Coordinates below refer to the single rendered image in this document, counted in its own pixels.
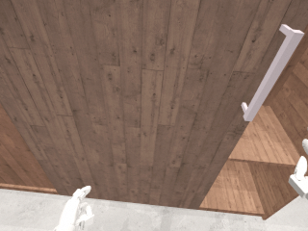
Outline left robot hand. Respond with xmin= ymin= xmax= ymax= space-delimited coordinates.
xmin=58 ymin=186 xmax=94 ymax=231

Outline right robot hand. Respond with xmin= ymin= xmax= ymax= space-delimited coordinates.
xmin=289 ymin=128 xmax=308 ymax=200

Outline handle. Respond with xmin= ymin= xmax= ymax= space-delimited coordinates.
xmin=241 ymin=24 xmax=304 ymax=121

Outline wardrobe door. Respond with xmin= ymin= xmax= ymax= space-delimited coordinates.
xmin=0 ymin=104 xmax=55 ymax=189
xmin=0 ymin=0 xmax=308 ymax=210

